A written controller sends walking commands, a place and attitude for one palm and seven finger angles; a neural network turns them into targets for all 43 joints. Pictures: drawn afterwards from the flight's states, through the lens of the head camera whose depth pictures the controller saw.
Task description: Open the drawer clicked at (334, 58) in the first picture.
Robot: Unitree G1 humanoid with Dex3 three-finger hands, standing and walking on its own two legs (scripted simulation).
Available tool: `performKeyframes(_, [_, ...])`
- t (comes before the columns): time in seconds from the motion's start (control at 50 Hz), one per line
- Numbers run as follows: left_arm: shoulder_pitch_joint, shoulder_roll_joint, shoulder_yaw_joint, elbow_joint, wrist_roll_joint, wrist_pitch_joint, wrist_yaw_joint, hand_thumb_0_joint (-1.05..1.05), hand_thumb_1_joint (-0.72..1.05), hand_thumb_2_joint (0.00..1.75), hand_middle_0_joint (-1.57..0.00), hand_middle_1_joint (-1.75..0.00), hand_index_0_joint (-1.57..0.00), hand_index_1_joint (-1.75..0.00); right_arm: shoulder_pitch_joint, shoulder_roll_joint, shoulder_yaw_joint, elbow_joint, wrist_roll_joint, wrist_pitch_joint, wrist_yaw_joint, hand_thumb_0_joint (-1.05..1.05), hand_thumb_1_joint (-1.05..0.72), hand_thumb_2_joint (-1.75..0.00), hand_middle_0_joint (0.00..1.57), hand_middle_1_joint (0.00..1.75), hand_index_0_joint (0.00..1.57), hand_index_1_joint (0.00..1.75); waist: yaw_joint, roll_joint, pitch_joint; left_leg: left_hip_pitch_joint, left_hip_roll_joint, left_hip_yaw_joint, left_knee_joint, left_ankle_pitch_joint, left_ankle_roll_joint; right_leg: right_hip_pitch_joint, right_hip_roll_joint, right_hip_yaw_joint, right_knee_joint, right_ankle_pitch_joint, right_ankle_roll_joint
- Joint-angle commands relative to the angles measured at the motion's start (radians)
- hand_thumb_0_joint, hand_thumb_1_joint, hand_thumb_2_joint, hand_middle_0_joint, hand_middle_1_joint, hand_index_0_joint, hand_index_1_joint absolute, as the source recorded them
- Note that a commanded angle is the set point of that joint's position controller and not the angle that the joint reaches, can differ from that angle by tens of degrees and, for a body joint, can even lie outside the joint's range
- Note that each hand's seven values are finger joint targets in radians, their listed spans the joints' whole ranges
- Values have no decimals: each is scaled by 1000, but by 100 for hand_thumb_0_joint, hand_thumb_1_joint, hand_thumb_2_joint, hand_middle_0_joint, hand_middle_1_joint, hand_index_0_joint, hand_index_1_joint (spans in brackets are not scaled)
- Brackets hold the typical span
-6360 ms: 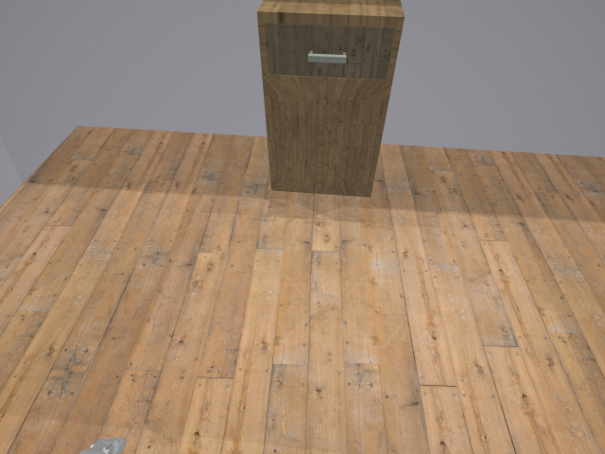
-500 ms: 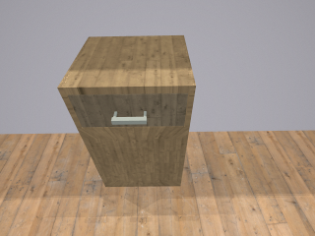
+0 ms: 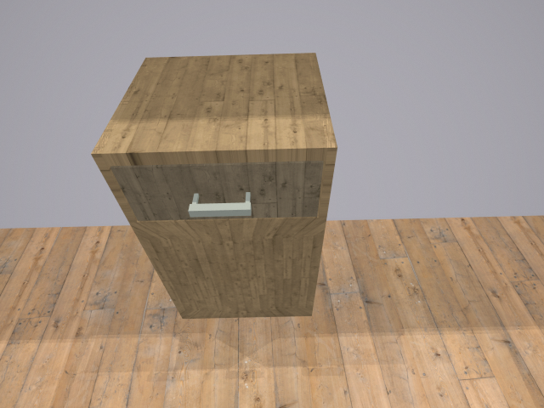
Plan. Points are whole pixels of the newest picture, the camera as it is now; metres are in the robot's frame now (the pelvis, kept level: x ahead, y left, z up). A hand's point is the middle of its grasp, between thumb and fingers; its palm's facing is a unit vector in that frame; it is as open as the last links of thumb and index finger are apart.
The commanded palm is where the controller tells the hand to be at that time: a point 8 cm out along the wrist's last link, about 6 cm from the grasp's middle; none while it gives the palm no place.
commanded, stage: look again from close up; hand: left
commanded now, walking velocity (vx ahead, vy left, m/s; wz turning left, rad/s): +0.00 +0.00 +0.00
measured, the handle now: (221, 203) +0.55 +0.15 -0.07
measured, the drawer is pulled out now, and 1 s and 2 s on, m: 0.00 0.00 0.00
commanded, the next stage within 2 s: raise the hand with hooked fingers in 0.28 s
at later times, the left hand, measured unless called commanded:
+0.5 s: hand out of the picture +0.11 +0.17 -0.12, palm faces -0.09 -0.87 -0.49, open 7.3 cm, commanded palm +0.12 +0.20 -0.05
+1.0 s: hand (149, 366) +0.19 +0.20 -0.05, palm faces +0.07 -0.06 -1.00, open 9.8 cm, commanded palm +0.18 +0.20 +0.01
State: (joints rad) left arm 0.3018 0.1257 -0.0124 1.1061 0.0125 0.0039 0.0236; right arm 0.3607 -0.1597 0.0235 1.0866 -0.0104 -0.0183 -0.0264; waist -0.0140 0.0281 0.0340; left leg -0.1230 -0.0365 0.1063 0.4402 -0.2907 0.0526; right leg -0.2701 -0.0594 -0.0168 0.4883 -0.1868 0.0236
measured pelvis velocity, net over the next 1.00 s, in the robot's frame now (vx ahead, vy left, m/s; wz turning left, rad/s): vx -0.01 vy -0.05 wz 0.04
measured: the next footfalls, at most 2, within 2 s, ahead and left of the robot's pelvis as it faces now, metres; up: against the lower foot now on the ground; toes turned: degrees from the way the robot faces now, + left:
none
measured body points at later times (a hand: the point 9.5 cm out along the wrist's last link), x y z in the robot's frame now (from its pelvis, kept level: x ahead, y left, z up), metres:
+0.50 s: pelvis +0.02 -0.02 +0.00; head +0.03 -0.04 +0.45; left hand +0.11 +0.22 -0.08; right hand +0.06 -0.26 -0.15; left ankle -0.03 +0.08 -0.74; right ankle +0.05 -0.14 -0.74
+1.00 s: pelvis -0.01 -0.05 -0.05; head +0.04 -0.07 +0.40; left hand +0.18 +0.20 +0.01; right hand +0.26 -0.23 -0.12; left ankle -0.03 +0.08 -0.74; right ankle +0.05 -0.14 -0.74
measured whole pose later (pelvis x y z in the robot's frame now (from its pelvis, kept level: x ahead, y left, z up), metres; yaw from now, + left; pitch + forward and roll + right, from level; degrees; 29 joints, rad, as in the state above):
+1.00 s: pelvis -0.01 -0.05 -0.05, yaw +2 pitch +9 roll +2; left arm 0.30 0.33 -0.05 0.08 1.10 -0.02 0.50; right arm 0.01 -0.20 -0.01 0.54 -0.07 0.06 0.02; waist 0.11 0.00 -0.08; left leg -0.56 0.02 0.05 0.88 -0.47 -0.02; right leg -0.69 -0.04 -0.07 0.91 -0.37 -0.05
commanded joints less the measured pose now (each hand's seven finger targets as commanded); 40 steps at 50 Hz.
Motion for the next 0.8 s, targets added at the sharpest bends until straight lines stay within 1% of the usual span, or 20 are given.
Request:
performKeyframes(0.0, [43, 95, 17, -22, -4, -25, 8, 0, 90, 90, -20, -30, -20, -30, 56, -81, -15, -9, -2, -18, -8, 0, -90, -90, 20, 30, 20, 30, 13, -15, 44, -125, 140, -130, -134, 84, -5, 81, -49, 62, -55, 84, -65])
performKeyframes(0.14, [30, 92, 20, -11, -3, -26, 10, 0, 90, 90, -20, -30, -20, -30, 67, -70, -15, 15, -2, -19, -13, 0, -90, -90, 20, 30, 20, 30, 8, -32, 38, -94, 144, -118, -111, 163, -11, 94, -49, 54, -43, 161, -67])
performKeyframes(0.34, [27, 94, 22, -10, -3, -26, 10, 0, 90, 90, -20, -30, -20, -30, 51, -60, -16, 31, -2, -16, -15, 0, -90, -90, 20, 30, 20, 30, 9, -39, 40, -76, 141, -112, -106, 143, -15, 97, -50, 60, -65, 162, -70])
performKeyframes(0.36, [129, 151, 29, 32, 3, -39, 57, 0, 90, 90, -20, -30, -20, -30, -67, -110, -35, -44, 8, -24, -5, 0, -90, -90, 20, 30, 20, 30, 58, -222, 32, -148, 170, -71, 108, 281, -43, 128, -102, 84, -5, 655, -45])
performKeyframes(0.38, [-708, 460, 10, -1419, 186, -210, 60, 0, 88, 89, -20, -32, -20, -32, -95, -276, -34, -373, 56, -171, -55, 0, -90, -90, 20, 30, 20, 30, -28, 114, -457, 71, 47, -100, -34, 403, -4, 211, 14, 163, 51, 431, -69])
performKeyframes(0.4, [-243, 395, 38, -1175, 210, -118, 142, 0, 85, 88, -20, -33, -20, -33, -176, -202, -56, -359, 40, -260, -87, 0, -90, -90, 20, 30, 20, 30, 51, 299, -423, 96, 64, -81, -29, 555, -16, 140, 36, 83, 68, 177, -95])
performKeyframes(0.42, [-4, 205, -44, -1076, 208, 30, 196, 0, 83, 87, -21, -34, -21, -34, -183, -153, -70, -347, 65, -287, -83, 0, -90, -90, 20, 30, 20, 30, 30, 236, -236, -13, 73, -106, -64, 501, -71, 27, 56, 31, 87, 8, -84])
performKeyframes(0.44, [14, 129, -104, -1059, 280, 44, 194, 0, 81, 86, -21, -36, -21, -36, -173, -162, -56, -333, 53, -293, -78, 0, -90, -90, 20, 30, 20, 30, 14, 116, -130, -65, 78, -97, -30, 437, -64, -41, 64, 3, 59, 19, -68])
performKeyframes(0.46, [-81, 195, -87, -1119, 359, 29, 215, 0, 78, 85, -21, -37, -21, -37, -232, -205, -59, -392, 30, -295, -67, 0, -90, -90, 20, 30, 20, 30, -5, 30, -21, -148, 56, -139, 0, 296, -46, -101, 66, 31, 35, 21, -76])
performKeyframes(0.48, [-46, 266, -43, -1110, 478, 14, 242, 0, 76, 84, -21, -39, -21, -39, -208, -232, -66, -416, -3, -275, -59, 0, -90, -90, 20, 30, 20, 30, -6, -61, -89, -190, 41, -133, 38, 225, -33, -122, 70, 32, 46, -28, -79])
performKeyframes(0.5, [52, 229, -55, -1068, 575, 12, 267, 0, 74, 83, -21, -40, -21, -40, -226, -217, -71, -466, -23, -250, -46, 0, -90, -90, 20, 30, 20, 30, 14, -126, -89, -240, 26, -124, 66, 163, -32, -149, 67, 32, 39, -107, -80])
performKeyframes(0.52, [168, 229, -36, -1077, 662, 7, 290, 0, 71, 82, -21, -42, -21, -42, -244, -216, -87, -530, -31, -225, -26, 0, -90, -90, 20, 30, 20, 30, 58, -98, -143, -249, 9, -109, 77, 156, -38, -107, 69, 69, 34, -148, -88])
performKeyframes(0.54, [292, 224, -29, -1043, 757, 3, 316, 0, 69, 81, -22, -43, -22, -43, -260, -207, -94, -566, -37, -187, -6, 0, -90, -90, 20, 30, 20, 30, 92, -150, -157, -286, 2, -88, 94, 130, -47, -105, 77, 66, 48, -190, -94])
performKeyframes(0.56, [369, 172, -72, -1008, 826, -2, 334, 0, 67, 80, -22, -45, -22, -45, -293, -208, -98, -602, -46, -142, 14, 0, -90, -90, 20, 30, 20, 30, 104, -208, -87, -351, 2, -79, 104, 81, -51, -139, 81, 77, 49, -211, -98])
performKeyframes(0.58, [400, 158, -84, -1005, 885, -15, 347, 0, 64, 79, -22, -47, -22, -47, -314, -212, -100, -635, -50, -97, 35, 0, -90, -90, 20, 30, 20, 30, 110, -246, -48, -393, -2, -69, 117, 41, -50, -157, 80, 95, 49, -214, -101])
performKeyframes(0.62, [411, 199, -34, -1042, 965, -65, 377, 0, 60, 77, -22, -50, -22, -50, -363, -206, -96, -687, -36, -34, 69, 0, -90, -90, 20, 30, 20, 30, 141, -248, -75, -433, -14, -60, 141, 33, -47, -113, 76, 137, 70, -156, -108])
performKeyframes(0.66, [340, 252, 11, -1131, 1037, -102, 420, 0, 55, 75, -22, -53, -22, -53, -401, -196, -89, -724, -36, 5, 84, 0, -90, -90, 20, 30, 20, 30, 162, -187, -163, -438, -25, -52, 170, 54, -42, -81, 69, 147, 121, -84, -107])
performKeyframes(0.7, [251, 295, 58, -1175, 1104, -116, 477, 0, 50, 73, -23, -55, -23, -55, -401, -182, -88, -731, -46, 29, 88, 0, -90, -90, 20, 30, 20, 30, 159, -107, -215, -435, -32, -51, 211, 61, -38, -116, 72, 166, 159, -50, -108])
performKeyframes(0.74, [86, 316, 73, -1238, 1162, -115, 539, 0, 46, 71, -23, -58, -23, -58, -381, -172, -98, -723, -62, 47, 88, 0, -90, -90, 20, 30, 20, 30, 139, -78, -287, -431, -36, -64, 270, 55, -32, -199, 69, 194, 194, -91, -104])
performKeyframes(0.78, [-25, 323, 74, -1287, 1163, -112, 577, 0, 41, 69, -24, -62, -24, -62, -362, -163, -107, -719, -67, 45, 78, 0, -90, -90, 20, 30, 20, 30, 106, -46, -363, -381, -35, -77, 334, 54, -27, -270, 59, 216, 216, -88, -104])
